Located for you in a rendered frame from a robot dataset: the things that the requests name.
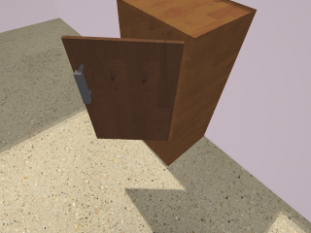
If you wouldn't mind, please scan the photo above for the handle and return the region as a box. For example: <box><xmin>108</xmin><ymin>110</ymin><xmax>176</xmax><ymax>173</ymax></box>
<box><xmin>73</xmin><ymin>64</ymin><xmax>92</xmax><ymax>104</ymax></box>

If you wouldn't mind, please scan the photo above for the cupboard door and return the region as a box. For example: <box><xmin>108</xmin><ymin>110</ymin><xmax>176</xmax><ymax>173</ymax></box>
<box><xmin>61</xmin><ymin>35</ymin><xmax>185</xmax><ymax>141</ymax></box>

